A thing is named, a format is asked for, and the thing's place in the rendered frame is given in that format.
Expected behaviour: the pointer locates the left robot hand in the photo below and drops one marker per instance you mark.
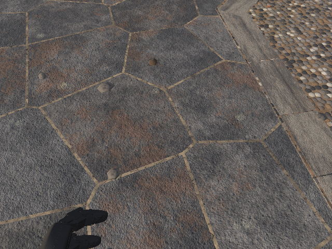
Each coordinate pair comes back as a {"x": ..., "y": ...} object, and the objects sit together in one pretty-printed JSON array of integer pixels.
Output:
[{"x": 60, "y": 235}]

